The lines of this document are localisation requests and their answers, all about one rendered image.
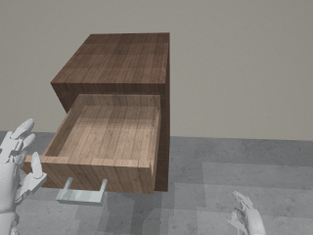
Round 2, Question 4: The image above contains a handle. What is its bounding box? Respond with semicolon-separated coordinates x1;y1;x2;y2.
56;177;108;207

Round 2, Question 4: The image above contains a robot left forearm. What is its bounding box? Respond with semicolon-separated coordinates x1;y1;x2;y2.
0;211;20;235

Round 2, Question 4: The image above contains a robot right hand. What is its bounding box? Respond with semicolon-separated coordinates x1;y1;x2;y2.
228;191;266;235

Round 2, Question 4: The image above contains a robot left hand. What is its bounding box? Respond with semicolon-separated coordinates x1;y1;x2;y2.
0;118;47;212

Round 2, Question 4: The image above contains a cabinet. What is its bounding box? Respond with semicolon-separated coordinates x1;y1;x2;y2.
50;32;170;192

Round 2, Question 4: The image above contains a drawer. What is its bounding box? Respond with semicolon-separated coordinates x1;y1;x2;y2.
22;94;161;195

